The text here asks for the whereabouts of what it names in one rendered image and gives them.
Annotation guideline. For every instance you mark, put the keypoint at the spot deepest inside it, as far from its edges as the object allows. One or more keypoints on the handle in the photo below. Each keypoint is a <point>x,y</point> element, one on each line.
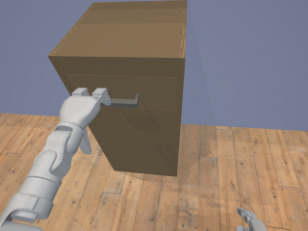
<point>124,103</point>

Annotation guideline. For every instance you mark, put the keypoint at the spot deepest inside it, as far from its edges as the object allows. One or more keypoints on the robot right hand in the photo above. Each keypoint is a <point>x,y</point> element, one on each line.
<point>251,219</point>

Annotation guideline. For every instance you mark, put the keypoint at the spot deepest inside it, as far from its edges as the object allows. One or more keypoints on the left robot forearm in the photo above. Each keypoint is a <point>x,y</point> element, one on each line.
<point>34,199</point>

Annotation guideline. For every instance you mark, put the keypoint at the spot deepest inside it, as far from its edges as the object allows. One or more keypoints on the robot left hand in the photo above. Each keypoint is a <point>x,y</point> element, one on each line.
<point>81,109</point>

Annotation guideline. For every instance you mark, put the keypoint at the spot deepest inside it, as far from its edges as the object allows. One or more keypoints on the left robot upper arm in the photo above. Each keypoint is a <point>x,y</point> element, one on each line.
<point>15,226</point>

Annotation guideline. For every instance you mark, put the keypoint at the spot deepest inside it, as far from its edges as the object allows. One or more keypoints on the drawer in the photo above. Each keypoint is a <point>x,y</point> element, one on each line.
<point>156,92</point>

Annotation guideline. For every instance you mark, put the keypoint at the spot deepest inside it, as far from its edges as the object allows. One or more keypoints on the cabinet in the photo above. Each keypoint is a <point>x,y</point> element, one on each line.
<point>131,38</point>

